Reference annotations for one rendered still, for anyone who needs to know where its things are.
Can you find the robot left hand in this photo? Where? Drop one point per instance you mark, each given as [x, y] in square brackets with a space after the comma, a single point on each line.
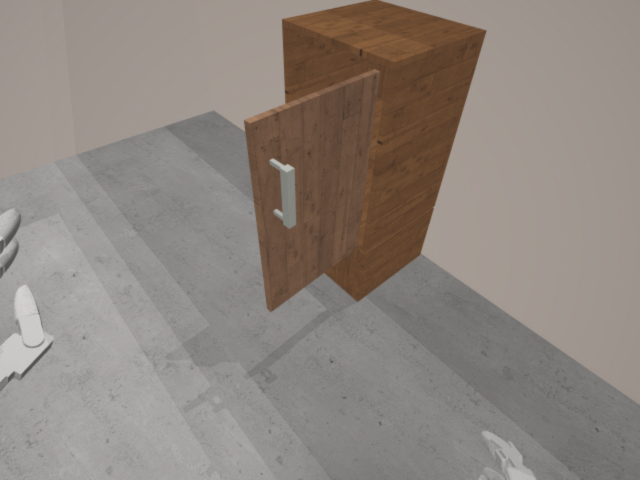
[20, 352]

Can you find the cupboard door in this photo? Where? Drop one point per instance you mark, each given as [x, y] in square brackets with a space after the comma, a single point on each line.
[326, 136]

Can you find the handle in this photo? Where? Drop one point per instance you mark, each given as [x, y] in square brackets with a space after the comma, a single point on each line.
[287, 176]

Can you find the robot right hand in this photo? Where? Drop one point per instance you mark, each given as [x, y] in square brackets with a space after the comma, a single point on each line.
[508, 459]

